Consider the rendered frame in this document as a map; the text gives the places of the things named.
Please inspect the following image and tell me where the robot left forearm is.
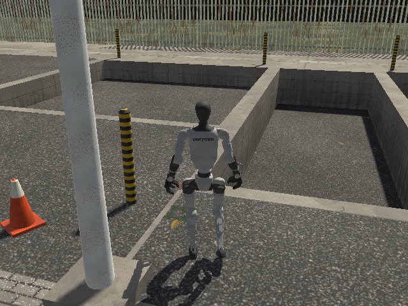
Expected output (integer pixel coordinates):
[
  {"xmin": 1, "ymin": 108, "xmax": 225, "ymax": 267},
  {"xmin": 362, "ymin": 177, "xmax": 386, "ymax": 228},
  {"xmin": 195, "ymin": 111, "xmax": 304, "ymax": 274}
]
[{"xmin": 166, "ymin": 155, "xmax": 179, "ymax": 182}]

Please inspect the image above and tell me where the left robot hand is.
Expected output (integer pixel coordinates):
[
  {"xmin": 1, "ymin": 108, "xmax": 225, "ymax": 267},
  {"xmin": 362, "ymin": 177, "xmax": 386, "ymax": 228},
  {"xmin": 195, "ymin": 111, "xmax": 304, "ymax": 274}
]
[{"xmin": 164, "ymin": 180, "xmax": 179, "ymax": 194}]

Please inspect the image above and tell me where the robot right upper arm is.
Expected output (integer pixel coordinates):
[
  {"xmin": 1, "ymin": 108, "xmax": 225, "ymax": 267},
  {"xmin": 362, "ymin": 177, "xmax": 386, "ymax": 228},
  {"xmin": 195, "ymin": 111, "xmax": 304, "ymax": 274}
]
[{"xmin": 217, "ymin": 128, "xmax": 235, "ymax": 163}]

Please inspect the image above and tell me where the robot left upper arm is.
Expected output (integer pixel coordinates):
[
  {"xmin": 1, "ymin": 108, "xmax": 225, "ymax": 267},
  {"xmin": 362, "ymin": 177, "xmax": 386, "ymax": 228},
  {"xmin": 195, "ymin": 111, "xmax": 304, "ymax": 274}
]
[{"xmin": 173, "ymin": 129, "xmax": 190, "ymax": 164}]

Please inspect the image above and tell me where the robot right shin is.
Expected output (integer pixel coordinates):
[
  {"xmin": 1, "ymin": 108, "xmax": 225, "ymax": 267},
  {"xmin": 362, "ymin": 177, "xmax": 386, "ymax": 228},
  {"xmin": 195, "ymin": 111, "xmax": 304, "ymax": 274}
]
[{"xmin": 215, "ymin": 207, "xmax": 224, "ymax": 250}]

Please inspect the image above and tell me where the left robot foot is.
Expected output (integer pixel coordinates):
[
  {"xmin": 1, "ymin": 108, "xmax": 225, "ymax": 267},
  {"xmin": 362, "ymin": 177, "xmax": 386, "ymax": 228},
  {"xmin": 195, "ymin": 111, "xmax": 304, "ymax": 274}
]
[{"xmin": 189, "ymin": 244, "xmax": 198, "ymax": 259}]

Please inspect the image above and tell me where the robot right forearm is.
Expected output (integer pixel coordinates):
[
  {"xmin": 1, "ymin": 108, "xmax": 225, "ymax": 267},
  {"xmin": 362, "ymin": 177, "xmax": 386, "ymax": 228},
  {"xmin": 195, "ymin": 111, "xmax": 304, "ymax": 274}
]
[{"xmin": 228, "ymin": 154, "xmax": 241, "ymax": 179}]

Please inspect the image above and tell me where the right robot hand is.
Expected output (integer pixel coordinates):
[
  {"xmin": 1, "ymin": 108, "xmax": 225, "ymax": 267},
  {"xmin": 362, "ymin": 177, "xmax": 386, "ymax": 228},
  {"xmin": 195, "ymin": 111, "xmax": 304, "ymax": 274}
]
[{"xmin": 228, "ymin": 176, "xmax": 242, "ymax": 189}]

